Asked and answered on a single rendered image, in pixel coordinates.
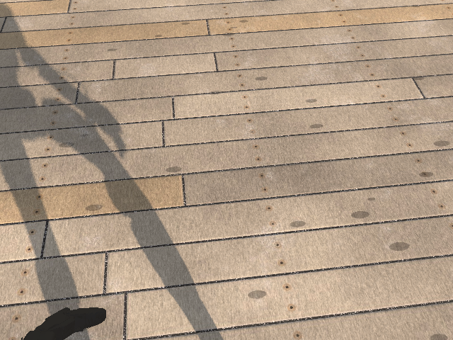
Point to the left robot hand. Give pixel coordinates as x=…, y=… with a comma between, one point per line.
x=65, y=322

